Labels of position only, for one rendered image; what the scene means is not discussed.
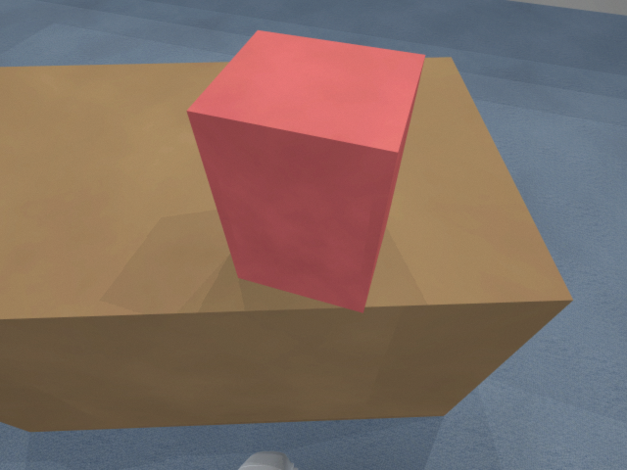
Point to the carton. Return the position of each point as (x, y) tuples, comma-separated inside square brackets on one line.
[(302, 141)]

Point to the pedestal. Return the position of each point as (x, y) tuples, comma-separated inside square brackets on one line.
[(120, 305)]

